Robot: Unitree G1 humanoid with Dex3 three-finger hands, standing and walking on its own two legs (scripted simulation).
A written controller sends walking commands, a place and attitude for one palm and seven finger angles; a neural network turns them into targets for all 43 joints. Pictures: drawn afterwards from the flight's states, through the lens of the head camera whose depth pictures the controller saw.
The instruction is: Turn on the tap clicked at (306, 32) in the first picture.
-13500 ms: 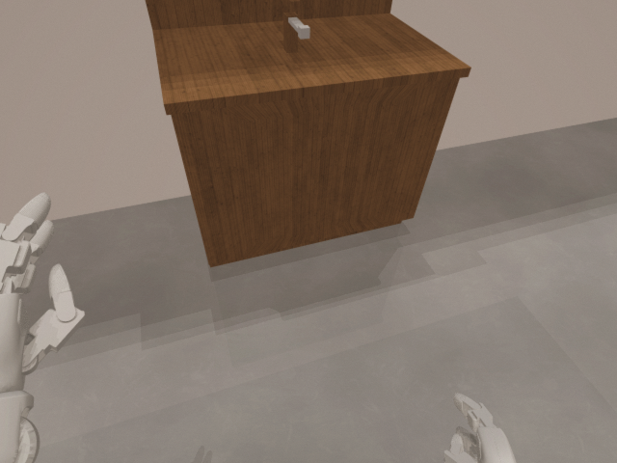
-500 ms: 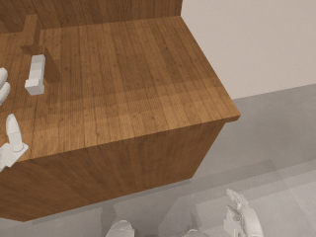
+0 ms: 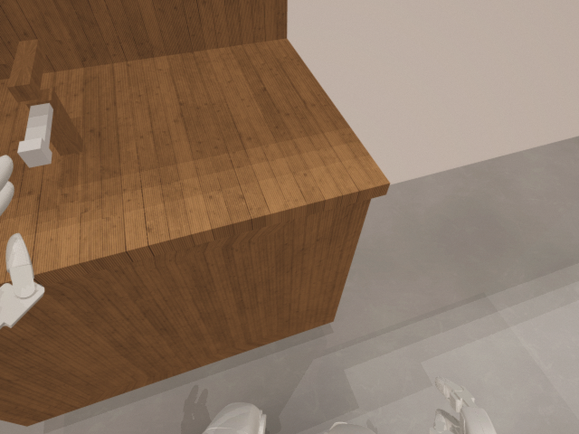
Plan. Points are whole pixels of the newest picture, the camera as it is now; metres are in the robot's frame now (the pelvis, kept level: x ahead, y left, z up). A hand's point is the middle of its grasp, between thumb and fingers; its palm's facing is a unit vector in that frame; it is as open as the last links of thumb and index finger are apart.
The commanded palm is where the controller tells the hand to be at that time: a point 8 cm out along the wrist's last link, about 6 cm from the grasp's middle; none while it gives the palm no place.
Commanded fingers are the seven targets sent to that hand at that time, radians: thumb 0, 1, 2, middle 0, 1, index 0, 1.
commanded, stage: come to a stop and stand still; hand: left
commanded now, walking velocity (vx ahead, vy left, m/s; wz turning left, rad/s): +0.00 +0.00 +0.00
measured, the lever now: (35, 152) +0.45 +0.37 +0.13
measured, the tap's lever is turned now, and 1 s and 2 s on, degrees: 0 0 0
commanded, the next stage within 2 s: look again from close up in 1.06 s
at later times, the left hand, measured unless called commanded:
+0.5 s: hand out of the picture +0.12 +0.28 +0.18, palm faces +0.39 -0.81 -0.44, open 7.4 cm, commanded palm +0.06 +0.32 +0.20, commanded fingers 0.00 0.90 0.90 -0.20 -0.30 -0.20 -0.30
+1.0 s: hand out of the picture +0.07 +0.30 +0.19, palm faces +0.41 -0.82 -0.39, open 7.5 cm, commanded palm +0.01 +0.34 +0.20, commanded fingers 0.00 0.90 0.90 -0.20 -0.30 -0.20 -0.30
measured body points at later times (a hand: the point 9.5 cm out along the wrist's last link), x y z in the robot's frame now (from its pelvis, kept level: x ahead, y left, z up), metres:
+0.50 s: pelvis -0.09 +0.04 +0.00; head -0.06 +0.05 +0.45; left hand +0.09 +0.32 +0.21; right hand +0.07 -0.19 -0.09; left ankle -0.10 +0.16 -0.68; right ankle -0.02 -0.05 -0.71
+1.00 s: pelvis -0.14 +0.05 +0.02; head -0.11 +0.06 +0.47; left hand +0.04 +0.34 +0.21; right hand +0.02 -0.18 -0.07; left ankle -0.13 +0.18 -0.71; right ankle -0.12 -0.04 -0.71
